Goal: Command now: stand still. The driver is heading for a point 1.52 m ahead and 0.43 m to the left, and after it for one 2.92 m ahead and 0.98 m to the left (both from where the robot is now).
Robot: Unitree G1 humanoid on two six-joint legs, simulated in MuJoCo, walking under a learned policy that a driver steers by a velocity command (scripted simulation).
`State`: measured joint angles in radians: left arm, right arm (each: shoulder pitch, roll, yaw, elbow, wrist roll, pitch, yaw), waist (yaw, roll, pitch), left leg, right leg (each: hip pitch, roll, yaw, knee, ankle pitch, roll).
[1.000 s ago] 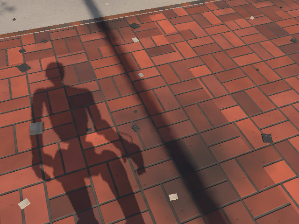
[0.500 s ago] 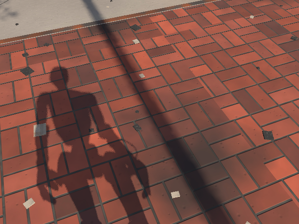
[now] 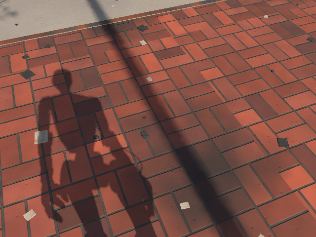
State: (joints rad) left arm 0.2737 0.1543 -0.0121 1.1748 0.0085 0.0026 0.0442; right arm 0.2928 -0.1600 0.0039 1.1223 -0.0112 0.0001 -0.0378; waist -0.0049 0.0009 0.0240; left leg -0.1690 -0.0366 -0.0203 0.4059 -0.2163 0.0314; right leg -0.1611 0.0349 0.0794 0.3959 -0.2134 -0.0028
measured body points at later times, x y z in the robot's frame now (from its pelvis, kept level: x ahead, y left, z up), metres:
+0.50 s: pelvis +0.07 -0.04 -0.01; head +0.07 -0.06 +0.44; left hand +0.11 +0.21 -0.15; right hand +0.08 -0.29 -0.17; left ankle +0.00 +0.09 -0.71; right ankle +0.05 -0.13 -0.75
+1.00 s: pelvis +0.42 -0.01 -0.03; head +0.46 -0.02 +0.42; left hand +0.39 +0.24 -0.17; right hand +0.54 -0.27 -0.16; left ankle +0.49 +0.05 -0.74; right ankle +0.20 -0.14 -0.62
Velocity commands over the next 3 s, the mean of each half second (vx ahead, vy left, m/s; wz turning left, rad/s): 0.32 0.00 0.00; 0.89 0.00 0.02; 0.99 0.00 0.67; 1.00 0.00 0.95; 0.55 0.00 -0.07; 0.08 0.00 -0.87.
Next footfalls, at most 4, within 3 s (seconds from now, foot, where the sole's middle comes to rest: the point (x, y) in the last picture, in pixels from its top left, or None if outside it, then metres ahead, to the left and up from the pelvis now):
0.90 left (152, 236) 0.53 0.05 -0.78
1.34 right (182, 148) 0.98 -0.10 -0.78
1.80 left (119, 109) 1.27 0.25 -0.78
2.22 right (86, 66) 1.67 0.51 -0.78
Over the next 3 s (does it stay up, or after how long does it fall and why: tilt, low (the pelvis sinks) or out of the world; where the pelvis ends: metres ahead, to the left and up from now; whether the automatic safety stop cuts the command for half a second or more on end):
stays up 1.58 0.58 0.00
